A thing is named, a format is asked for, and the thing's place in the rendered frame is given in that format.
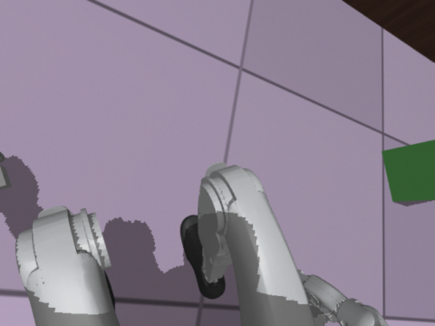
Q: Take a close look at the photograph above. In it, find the right robot foot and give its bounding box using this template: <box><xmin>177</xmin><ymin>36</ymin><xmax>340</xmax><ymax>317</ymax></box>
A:
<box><xmin>180</xmin><ymin>215</ymin><xmax>225</xmax><ymax>299</ymax></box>

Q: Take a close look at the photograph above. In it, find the left robot foot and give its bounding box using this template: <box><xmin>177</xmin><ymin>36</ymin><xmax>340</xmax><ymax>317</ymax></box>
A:
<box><xmin>104</xmin><ymin>271</ymin><xmax>115</xmax><ymax>309</ymax></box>

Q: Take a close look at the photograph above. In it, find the right robot hand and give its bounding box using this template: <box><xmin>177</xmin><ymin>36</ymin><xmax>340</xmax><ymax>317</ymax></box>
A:
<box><xmin>297</xmin><ymin>269</ymin><xmax>348</xmax><ymax>326</ymax></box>

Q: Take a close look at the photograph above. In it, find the right robot arm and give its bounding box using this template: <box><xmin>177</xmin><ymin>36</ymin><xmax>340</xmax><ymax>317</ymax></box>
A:
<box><xmin>336</xmin><ymin>298</ymin><xmax>389</xmax><ymax>326</ymax></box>

